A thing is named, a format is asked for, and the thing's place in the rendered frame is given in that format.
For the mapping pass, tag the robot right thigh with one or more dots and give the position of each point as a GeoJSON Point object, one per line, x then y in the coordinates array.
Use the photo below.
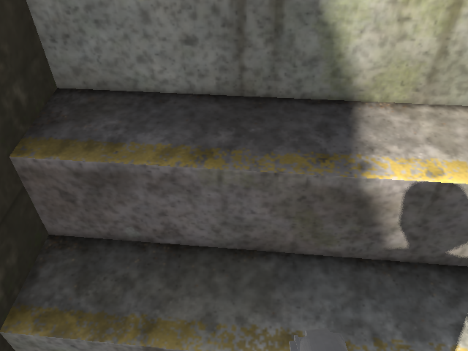
{"type": "Point", "coordinates": [318, 340]}

